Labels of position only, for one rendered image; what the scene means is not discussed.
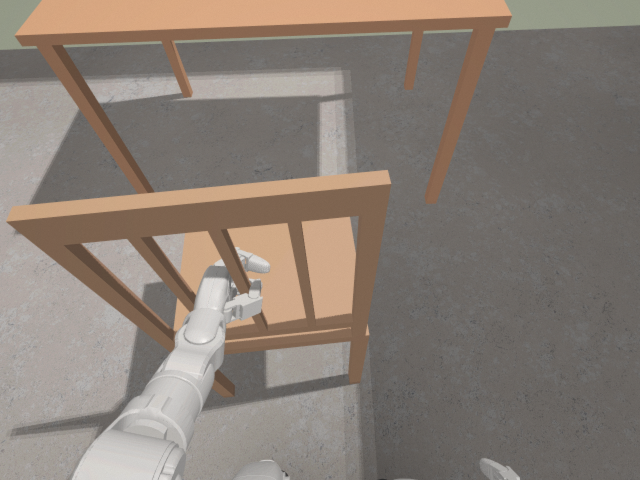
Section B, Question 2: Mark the chair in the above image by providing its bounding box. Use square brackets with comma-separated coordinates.
[6, 170, 391, 398]

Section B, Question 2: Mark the right robot hand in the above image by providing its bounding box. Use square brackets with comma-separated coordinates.
[480, 458, 520, 480]

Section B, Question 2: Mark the left robot hand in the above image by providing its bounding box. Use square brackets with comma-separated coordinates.
[193, 247, 270, 324]

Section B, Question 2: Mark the left robot upper arm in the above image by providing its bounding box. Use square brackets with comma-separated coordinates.
[75, 429, 186, 480]

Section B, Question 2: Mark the table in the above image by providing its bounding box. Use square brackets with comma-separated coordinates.
[14, 0, 512, 204]

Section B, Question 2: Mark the robot left forearm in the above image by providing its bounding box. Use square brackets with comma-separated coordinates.
[70, 308, 226, 480]

